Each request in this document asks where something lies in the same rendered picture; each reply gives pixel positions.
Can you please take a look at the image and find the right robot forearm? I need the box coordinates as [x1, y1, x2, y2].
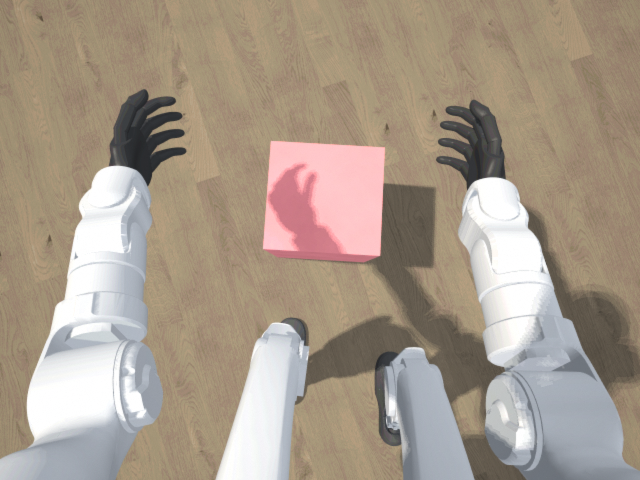
[458, 177, 623, 451]

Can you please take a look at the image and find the robot left foot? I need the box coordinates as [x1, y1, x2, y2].
[281, 318, 306, 346]

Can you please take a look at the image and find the robot left hand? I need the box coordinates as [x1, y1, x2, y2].
[109, 89, 186, 186]

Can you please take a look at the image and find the right robot upper arm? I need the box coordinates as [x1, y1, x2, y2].
[485, 370, 640, 480]

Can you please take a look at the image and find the right robot thigh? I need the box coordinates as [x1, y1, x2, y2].
[384, 358, 475, 480]

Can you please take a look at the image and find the left robot forearm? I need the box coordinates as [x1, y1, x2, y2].
[27, 166, 152, 436]

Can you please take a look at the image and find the left robot upper arm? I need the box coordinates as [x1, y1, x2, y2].
[0, 339, 163, 480]

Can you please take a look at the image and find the carton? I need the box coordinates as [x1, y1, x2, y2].
[263, 141, 385, 262]

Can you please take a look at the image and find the robot right hand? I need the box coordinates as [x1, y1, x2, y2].
[436, 100, 506, 191]

